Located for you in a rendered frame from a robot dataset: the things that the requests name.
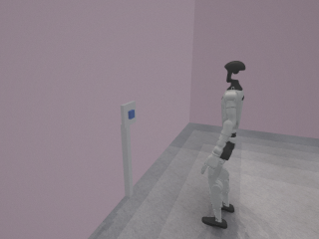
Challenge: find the left robot hand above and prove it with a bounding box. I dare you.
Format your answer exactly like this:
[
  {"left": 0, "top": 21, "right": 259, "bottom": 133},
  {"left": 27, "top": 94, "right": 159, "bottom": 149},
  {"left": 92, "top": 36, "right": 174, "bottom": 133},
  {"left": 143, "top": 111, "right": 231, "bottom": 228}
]
[{"left": 200, "top": 154, "right": 219, "bottom": 179}]

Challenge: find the robot head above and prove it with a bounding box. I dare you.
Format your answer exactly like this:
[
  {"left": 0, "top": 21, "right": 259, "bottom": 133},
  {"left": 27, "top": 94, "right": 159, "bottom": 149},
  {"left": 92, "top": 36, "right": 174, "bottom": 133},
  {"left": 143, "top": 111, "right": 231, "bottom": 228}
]
[{"left": 224, "top": 61, "right": 246, "bottom": 91}]

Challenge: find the button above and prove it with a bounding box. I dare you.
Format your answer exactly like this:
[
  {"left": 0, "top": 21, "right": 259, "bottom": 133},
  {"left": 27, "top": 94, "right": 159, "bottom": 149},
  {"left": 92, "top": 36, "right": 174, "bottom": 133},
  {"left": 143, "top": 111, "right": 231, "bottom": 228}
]
[{"left": 128, "top": 110, "right": 135, "bottom": 120}]

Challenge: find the left robot forearm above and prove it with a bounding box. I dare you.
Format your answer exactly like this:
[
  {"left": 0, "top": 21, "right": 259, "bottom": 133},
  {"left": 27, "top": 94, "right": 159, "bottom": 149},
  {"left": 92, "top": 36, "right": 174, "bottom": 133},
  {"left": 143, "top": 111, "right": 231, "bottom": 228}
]
[{"left": 212, "top": 120, "right": 233, "bottom": 157}]

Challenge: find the robot right shin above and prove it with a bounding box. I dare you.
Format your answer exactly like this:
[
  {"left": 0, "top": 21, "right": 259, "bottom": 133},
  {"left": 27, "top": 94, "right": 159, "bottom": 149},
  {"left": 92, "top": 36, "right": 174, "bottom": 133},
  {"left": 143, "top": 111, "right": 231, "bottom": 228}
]
[{"left": 216, "top": 177, "right": 230, "bottom": 206}]

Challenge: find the panel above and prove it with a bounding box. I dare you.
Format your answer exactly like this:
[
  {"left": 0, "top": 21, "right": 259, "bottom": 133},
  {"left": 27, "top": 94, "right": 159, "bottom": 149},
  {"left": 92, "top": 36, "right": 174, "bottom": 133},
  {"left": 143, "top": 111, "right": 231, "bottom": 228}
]
[{"left": 121, "top": 101, "right": 137, "bottom": 197}]

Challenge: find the robot left upper arm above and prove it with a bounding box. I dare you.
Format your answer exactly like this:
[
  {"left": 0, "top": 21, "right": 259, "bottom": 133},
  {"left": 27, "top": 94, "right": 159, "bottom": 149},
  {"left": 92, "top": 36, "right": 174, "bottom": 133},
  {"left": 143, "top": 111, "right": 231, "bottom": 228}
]
[{"left": 223, "top": 91, "right": 238, "bottom": 128}]

